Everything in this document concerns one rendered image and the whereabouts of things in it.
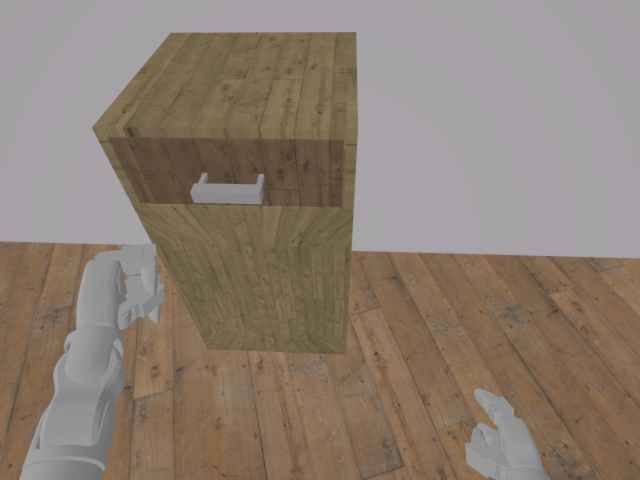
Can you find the cabinet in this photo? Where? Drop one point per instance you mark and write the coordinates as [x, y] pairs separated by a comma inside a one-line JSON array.
[[253, 278]]

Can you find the left robot forearm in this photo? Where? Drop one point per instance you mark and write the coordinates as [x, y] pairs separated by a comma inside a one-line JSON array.
[[74, 434]]

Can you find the handle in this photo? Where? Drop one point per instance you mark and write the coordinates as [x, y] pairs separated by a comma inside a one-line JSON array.
[[203, 192]]

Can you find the drawer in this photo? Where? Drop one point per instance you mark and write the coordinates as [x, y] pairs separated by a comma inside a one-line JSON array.
[[298, 172]]

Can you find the robot right hand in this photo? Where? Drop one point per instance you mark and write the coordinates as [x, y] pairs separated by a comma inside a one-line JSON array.
[[493, 453]]

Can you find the robot left hand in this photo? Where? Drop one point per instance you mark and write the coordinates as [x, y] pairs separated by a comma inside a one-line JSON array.
[[103, 288]]

